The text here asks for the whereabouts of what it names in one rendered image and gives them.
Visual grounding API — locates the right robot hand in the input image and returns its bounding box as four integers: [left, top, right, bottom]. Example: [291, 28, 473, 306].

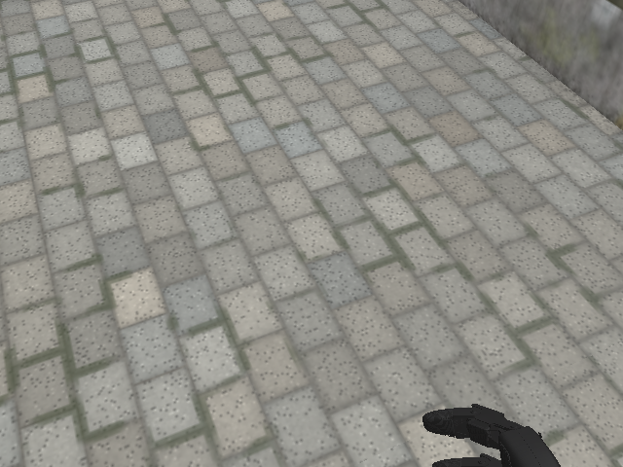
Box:
[422, 404, 561, 467]

